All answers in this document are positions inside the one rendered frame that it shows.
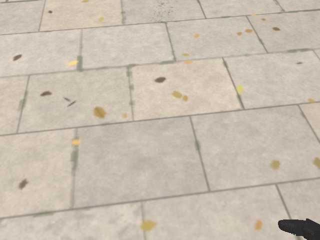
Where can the robot right hand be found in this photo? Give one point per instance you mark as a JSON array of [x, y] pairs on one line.
[[309, 229]]

